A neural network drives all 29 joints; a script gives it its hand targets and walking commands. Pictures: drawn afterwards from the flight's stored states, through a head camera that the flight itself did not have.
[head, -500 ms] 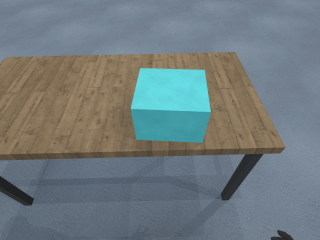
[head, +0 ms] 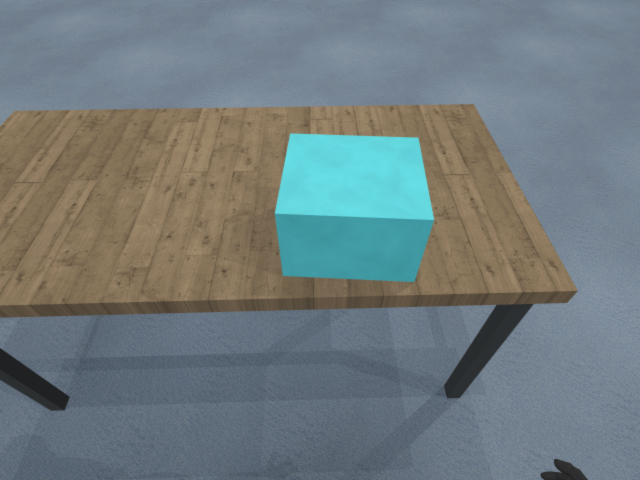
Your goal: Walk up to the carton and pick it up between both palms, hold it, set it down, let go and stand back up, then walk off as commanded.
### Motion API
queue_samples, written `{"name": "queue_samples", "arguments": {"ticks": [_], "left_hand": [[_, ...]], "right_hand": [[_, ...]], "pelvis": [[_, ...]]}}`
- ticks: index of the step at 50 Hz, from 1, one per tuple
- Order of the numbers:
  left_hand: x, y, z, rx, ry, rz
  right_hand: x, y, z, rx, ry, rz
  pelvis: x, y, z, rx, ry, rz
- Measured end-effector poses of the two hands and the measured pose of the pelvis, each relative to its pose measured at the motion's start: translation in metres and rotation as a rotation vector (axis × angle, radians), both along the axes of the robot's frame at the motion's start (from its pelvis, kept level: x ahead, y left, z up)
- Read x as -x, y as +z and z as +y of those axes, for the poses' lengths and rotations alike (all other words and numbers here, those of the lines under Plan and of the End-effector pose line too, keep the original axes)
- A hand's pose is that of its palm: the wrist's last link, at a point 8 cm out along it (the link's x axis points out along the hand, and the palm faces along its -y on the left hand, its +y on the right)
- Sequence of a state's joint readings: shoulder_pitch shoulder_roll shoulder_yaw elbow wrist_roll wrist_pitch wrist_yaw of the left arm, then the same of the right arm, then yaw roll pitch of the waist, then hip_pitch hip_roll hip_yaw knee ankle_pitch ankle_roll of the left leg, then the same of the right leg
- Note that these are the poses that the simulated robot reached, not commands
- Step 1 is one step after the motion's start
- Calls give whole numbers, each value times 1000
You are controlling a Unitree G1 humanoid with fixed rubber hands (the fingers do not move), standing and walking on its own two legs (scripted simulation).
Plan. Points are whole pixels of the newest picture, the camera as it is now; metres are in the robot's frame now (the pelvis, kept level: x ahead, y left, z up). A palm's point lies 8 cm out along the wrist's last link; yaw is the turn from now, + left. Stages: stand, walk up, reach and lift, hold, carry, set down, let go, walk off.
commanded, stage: walk up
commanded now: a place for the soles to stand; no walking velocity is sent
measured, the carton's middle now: (351, 206) +0.59 -0.03 -0.03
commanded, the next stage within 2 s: reach and lift in 1.98 s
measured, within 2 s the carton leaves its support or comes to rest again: neither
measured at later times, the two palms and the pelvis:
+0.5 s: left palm out of the picture +0.07 +0.34 -0.09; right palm out of the picture +0.11 -0.30 -0.09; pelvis +0.00 +0.01 +0.00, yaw +0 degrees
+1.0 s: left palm out of the picture +0.09 +0.35 -0.10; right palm out of the picture +0.13 -0.29 -0.09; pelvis +0.02 +0.02 +0.00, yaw +0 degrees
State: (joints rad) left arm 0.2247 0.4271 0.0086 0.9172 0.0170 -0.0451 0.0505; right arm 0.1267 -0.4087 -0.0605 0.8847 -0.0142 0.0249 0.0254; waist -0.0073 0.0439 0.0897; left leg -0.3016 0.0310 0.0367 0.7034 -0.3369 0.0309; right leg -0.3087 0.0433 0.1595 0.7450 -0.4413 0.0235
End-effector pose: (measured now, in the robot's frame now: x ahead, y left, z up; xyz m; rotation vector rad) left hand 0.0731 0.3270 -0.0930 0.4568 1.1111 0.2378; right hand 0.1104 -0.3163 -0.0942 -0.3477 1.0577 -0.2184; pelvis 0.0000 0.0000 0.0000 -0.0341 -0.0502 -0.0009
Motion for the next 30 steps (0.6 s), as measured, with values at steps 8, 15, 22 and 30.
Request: {"name": "queue_samples", "arguments": {"ticks": [8, 15, 22, 30], "left_hand": [[4, 2, -6, 3, -9, -3], [1, 12, -14, -16, -11, -30], [5, 2, 6, 0, -2, 5], [-3, -2, 15, 28, 0, 24]], "right_hand": [[6, 0, -5, -2, -4, 4], [4, -8, -12, -27, -11, 18], [2, -5, 4, 0, 5, 22], [-4, 9, 15, 24, 8, 23]], "pelvis": [[4, 1, -5, -5, -5, -8], [3, 2, -14, -21, -1, -6], [1, 0, 7, 2, 3, 11], [-9, 6, 19, 19, 2, 18]]}}
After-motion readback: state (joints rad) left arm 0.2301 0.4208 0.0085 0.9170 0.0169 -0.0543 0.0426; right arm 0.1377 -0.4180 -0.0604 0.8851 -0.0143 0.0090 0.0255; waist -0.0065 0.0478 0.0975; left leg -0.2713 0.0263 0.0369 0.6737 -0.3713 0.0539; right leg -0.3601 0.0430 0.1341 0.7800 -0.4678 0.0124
